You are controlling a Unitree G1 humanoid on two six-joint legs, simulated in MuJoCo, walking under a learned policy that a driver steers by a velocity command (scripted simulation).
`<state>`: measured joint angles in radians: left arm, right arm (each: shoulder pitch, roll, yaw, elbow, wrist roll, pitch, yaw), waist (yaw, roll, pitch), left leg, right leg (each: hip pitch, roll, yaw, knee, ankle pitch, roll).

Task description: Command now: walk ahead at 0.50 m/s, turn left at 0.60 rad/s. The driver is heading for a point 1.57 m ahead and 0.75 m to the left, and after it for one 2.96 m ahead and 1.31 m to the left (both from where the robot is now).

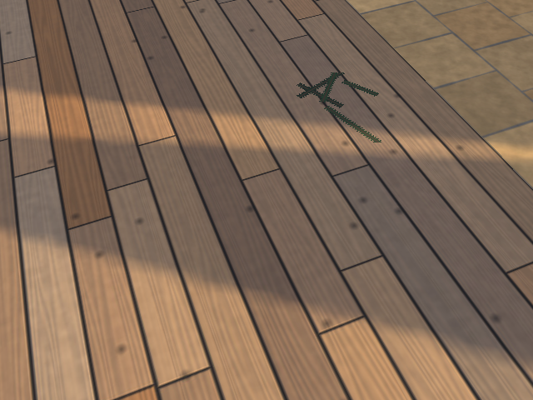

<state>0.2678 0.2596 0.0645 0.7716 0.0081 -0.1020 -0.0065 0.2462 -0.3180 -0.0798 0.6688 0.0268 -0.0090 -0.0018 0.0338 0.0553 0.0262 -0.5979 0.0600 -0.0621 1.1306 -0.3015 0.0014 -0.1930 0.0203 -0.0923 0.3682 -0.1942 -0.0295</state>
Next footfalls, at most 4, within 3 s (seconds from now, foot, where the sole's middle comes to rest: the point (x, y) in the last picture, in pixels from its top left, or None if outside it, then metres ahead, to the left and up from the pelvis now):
0.30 left None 0.31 0.17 -0.78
0.78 right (273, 341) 0.64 0.06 -0.78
1.26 left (145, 307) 0.73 0.42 -0.78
1.80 right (181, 202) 1.11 0.37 -0.78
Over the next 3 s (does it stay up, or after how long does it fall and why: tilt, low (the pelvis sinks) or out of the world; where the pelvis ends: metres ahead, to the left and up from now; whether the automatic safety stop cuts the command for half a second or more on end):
stays up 1.48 0.72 -0.01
